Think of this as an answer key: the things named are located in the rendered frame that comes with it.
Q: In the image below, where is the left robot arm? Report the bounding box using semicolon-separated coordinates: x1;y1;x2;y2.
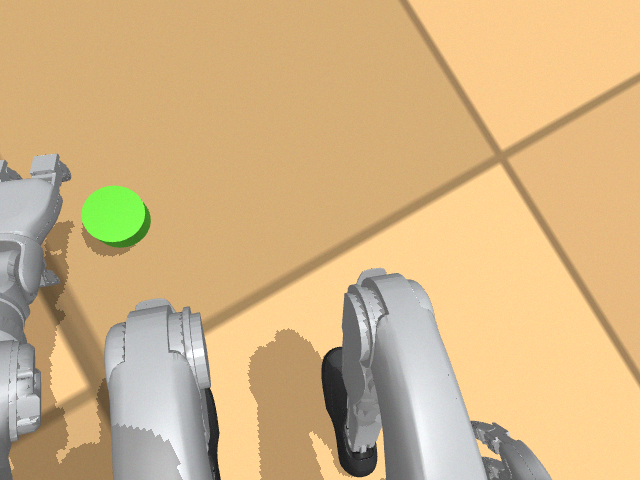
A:
0;233;44;480

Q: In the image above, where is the tin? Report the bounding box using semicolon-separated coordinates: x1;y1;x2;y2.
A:
81;186;151;248

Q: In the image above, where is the left robot hand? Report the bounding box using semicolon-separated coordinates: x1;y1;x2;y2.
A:
0;154;71;287

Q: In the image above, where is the right robot hand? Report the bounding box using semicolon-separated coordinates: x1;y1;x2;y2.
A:
470;421;552;480

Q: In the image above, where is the left robot foot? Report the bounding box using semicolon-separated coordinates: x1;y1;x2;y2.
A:
205;388;221;480

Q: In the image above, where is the right robot foot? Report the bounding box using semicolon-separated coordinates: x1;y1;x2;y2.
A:
321;347;377;477

